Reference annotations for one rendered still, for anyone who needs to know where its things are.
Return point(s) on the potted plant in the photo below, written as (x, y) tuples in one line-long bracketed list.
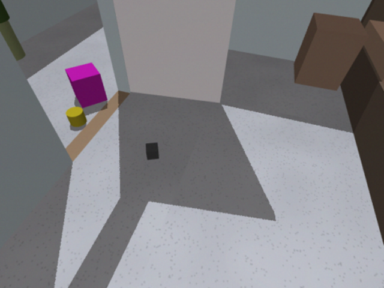
[(9, 35)]

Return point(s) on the bed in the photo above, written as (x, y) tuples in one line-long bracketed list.
[(363, 92)]

